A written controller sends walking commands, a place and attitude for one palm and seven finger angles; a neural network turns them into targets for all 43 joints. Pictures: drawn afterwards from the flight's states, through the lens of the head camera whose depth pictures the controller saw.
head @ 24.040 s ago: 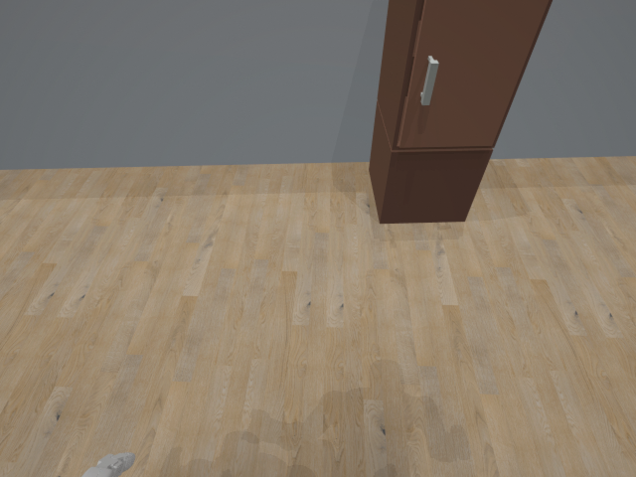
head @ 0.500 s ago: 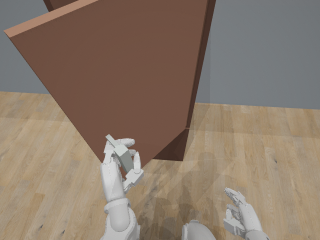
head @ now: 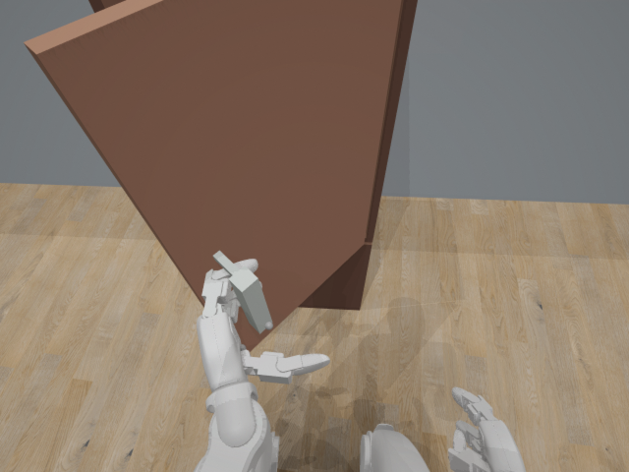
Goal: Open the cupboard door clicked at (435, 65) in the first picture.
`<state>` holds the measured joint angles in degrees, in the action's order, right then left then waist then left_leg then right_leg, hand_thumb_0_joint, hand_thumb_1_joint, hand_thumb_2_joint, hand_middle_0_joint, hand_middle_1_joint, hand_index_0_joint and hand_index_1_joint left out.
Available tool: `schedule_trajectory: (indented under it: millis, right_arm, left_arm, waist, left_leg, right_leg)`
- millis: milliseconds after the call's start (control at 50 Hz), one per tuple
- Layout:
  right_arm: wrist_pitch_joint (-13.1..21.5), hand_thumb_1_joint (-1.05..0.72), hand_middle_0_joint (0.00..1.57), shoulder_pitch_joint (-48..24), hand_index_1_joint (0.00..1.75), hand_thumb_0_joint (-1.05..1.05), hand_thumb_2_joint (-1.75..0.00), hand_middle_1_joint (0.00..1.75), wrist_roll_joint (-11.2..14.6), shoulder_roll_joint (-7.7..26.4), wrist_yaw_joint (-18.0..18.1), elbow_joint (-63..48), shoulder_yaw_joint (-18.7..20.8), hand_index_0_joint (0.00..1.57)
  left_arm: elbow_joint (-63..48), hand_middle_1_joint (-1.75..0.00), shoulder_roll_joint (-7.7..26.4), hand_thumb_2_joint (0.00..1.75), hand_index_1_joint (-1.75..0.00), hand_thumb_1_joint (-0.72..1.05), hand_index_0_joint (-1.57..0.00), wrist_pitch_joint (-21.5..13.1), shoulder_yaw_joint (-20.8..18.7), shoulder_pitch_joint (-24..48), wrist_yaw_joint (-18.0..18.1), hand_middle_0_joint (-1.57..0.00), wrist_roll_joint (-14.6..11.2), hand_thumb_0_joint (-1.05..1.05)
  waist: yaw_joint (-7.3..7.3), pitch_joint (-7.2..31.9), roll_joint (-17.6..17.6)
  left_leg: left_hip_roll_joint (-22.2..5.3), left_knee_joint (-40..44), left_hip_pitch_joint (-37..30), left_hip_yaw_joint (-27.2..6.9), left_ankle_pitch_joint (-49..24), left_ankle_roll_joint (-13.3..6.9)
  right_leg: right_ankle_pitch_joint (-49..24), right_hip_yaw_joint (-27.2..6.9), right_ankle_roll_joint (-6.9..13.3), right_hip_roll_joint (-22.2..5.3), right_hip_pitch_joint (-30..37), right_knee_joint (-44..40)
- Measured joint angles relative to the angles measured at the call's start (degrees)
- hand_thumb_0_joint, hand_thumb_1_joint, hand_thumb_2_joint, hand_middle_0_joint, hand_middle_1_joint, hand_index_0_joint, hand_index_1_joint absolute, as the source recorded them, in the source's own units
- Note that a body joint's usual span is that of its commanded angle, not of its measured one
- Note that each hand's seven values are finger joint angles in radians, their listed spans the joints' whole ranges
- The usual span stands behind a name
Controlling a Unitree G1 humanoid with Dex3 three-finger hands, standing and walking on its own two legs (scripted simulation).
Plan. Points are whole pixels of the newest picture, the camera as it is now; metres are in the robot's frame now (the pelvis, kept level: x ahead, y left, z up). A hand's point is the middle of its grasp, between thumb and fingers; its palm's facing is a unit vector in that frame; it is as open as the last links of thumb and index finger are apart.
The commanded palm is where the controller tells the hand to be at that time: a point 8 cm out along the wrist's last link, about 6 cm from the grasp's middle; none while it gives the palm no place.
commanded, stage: open thumb and fingers to let go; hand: left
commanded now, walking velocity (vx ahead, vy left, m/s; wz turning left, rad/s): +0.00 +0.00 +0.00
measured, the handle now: (242, 292) +0.33 +0.11 +0.02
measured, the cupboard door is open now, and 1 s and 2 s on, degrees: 49 50 50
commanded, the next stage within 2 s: slide the hand sideways off the handle in 0.20 s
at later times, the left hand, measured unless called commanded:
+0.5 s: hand (257, 348) +0.26 +0.08 +0.02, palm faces -0.18 -0.98 -0.06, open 16.2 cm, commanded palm +0.25 +0.11 +0.02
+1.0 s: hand (226, 381) +0.22 +0.11 +0.03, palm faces -0.07 -1.00 +0.01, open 16.3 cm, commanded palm +0.20 +0.16 +0.02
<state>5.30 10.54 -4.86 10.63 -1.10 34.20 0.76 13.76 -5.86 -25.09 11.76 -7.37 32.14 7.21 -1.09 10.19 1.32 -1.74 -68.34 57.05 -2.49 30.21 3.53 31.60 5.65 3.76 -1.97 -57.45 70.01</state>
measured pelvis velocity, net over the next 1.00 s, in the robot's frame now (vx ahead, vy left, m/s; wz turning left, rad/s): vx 0.00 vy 0.04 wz -0.02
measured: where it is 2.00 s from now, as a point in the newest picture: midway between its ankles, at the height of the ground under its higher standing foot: outside the picture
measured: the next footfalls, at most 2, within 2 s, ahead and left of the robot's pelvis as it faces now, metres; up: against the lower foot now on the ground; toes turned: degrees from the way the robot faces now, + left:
none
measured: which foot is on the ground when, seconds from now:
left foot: down 0.00-1.00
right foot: down 0.00-1.00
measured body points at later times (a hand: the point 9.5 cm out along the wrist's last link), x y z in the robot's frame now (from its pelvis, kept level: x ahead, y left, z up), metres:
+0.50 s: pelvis -0.01 +0.04 -0.01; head +0.07 +0.03 +0.43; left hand +0.27 +0.13 +0.03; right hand +0.17 -0.19 -0.11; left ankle +0.03 +0.16 -0.63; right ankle +0.02 -0.08 -0.63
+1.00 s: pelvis +0.00 +0.04 -0.01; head +0.09 +0.04 +0.43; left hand +0.22 +0.16 +0.03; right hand +0.20 -0.17 -0.10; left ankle +0.03 +0.16 -0.63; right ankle +0.02 -0.08 -0.63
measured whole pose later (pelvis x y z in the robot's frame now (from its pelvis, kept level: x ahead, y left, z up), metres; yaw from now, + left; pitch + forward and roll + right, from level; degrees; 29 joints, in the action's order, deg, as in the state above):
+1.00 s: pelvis +0.00 +0.04 -0.01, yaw -1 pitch +19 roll -1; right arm 2.3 11.5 -1.5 11.0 -1.7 22.7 -1.4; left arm -6.0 3.7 -25.3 14.1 -24.8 5.1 0.8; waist 0.3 9.7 1.4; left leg -0.9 -74.7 60.3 -0.8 33.7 0.2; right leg 33.0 3.7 0.4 -2.8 -59.8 73.6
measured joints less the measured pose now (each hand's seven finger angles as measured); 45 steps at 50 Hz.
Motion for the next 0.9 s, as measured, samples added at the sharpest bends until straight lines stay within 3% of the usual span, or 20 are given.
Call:
schedule_trajectory:
  millis: [220, 340, 420, 460, 500, 540, 600, 680, 760, 900]
  right_arm:
    - [0.2, -0.90, 0.20, -1.7, 0.30, 0.02, -0.90, 0.30, -0.2, -1.2, -0.2, -1.0, -1.2, 0.20]
    - [-0.1, -0.90, 0.20, -1.8, 0.30, 0.02, -0.90, 0.30, -0.2, -1.4, -0.7, -1.3, -1.9, 0.20]
    - [-0.7, -0.90, 0.20, -0.5, 0.30, 0.01, -0.90, 0.30, 0.6, -0.5, -0.7, -3.0, -1.9, 0.20]
    - [-1.0, -0.90, 0.20, 0.0, 0.30, 0.01, -0.90, 0.30, 1.4, 0.3, -0.5, -3.6, -1.7, 0.20]
    - [-1.0, -0.90, 0.20, 0.3, 0.30, 0.02, -0.90, 0.30, 2.4, 1.1, -0.3, -4.3, -1.5, 0.20]
    - [-1.1, -0.90, 0.20, 0.7, 0.30, 0.02, -0.90, 0.30, 3.2, 1.7, -0.1, -5.0, -1.3, 0.20]
    - [-1.5, -0.90, 0.20, 1.7, 0.30, 0.02, -0.90, 0.30, 3.5, 1.9, -0.2, -6.3, -1.1, 0.20]
    - [-2.1, -0.90, 0.20, 2.6, 0.30, 0.02, -0.90, 0.30, 3.1, 1.4, -1.0, -8.0, -1.1, 0.20]
    - [-2.9, -0.90, 0.20, 2.4, 0.30, 0.02, -0.90, 0.30, 2.9, 0.9, -1.6, -9.3, -1.2, 0.20]
    - [-3.7, -0.90, 0.20, 1.4, 0.30, 0.02, -0.90, 0.30, 3.2, 0.3, -1.2, -10.9, -1.8, 0.20]
  left_arm:
    - [1.8, -0.64, 0.4, 0.30, -0.64, -0.50, -0.25, 1.3, 2.9, 2.9, 1.7, -0.24, 1.2, -0.01]
    - [1.8, -0.51, 0.7, 0.30, -0.57, -0.50, -0.29, 2.3, 3.6, 3.5, 1.0, -0.31, 1.0, -0.01]
    - [-0.1, -0.43, 6.4, 0.30, -0.49, -0.50, -0.20, 0.0, 2.9, 2.5, -13.2, -0.27, 0.1, -0.01]
    - [-1.1, -0.39, 9.5, 0.30, -0.44, -0.50, -0.17, -0.8, 3.2, 2.6, -20.4, -0.24, -2.2, -0.01]
    - [-2.2, -0.37, 10.5, 0.30, -0.40, -0.50, -0.14, -0.6, 3.6, 2.4, -25.2, -0.21, -5.7, -0.01]
    - [-3.4, -0.35, 9.3, 0.30, -0.38, -0.51, -0.13, 0.4, 3.4, 1.6, -27.0, -0.19, -8.8, -0.01]
    - [-5.6, -0.33, 6.3, 0.30, -0.35, -0.51, -0.14, 1.9, 3.0, -0.7, -26.3, -0.15, -9.7, -0.01]
    - [-8.9, -0.31, 5.1, 0.30, -0.33, -0.51, -0.16, 1.3, 4.0, -4.5, -23.6, -0.12, -6.0, -0.01]
    - [-11.7, -0.31, 6.2, 0.30, -0.32, -0.50, -0.16, 0.3, 4.9, -7.6, -22.8, -0.12, -3.2, -0.01]
    - [-16.5, -0.30, 8.5, 0.30, -0.31, -0.50, -0.16, 1.1, 3.6, -13.6, -24.7, -0.14, -4.9, -0.01]
  waist:
    - [0.06, 0.0, 0.1]
    - [0.09, -0.2, 0.1]
    - [0.22, -0.6, 0.1]
    - [0.31, -1.1, 0.6]
    - [0.28, -1.7, 1.4]
    - [0.26, -2.0, 1.7]
    - [0.28, -1.7, 1.3]
    - [0.14, -0.6, 0.3]
    - [0.26, -0.5, -0.3]
    - [1.00, -0.8, -0.2]
  left_leg:
    - [0.1, -1.6, 0.9, 0.4, 0.3, -1.2]
    - [0.3, -1.7, 0.8, 0.6, 0.2, -1.8]
    - [0.9, -2.9, 1.7, 0.5, 0.4, -2.3]
    - [1.0, -3.8, 2.0, 0.5, 0.8, -2.5]
    - [1.0, -4.4, 2.0, 0.6, 1.1, -2.9]
    - [1.0, -4.4, 1.8, 1.1, 1.2, -3.2]
    - [1.1, -3.9, 1.6, 2.0, 1.2, -3.6]
    - [1.1, -3.9, 2.0, 2.8, 1.6, -3.9]
    - [1.0, -5.1, 2.6, 2.8, 2.4, -3.9]
    - [0.9, -5.9, 2.8, 2.2, 3.1, -3.6]
  right_leg:
    - [-0.8, -0.5, -1.3, -0.1, -0.2, -0.1]
    - [-1.2, -0.7, -1.9, -0.3, 0.1, -0.5]
    - [-0.9, -0.7, -2.2, -0.8, -0.6, 0.6]
    - [-0.7, -0.7, -2.4, -0.9, -0.7, 1.3]
    - [-0.6, -0.8, -2.7, -1.0, -0.6, 1.5]
    - [-0.8, -1.2, -3.1, -1.0, -0.4, 1.4]
    - [-1.0, -2.1, -3.5, -1.0, -0.7, 1.0]
    - [-0.6, -3.0, -3.8, -1.1, -1.5, 1.5]
    - [0.2, -3.0, -3.8, -1.0, -2.1, 2.6]
    - [0.9, -2.5, -3.6, -0.9, -2.1, 3.2]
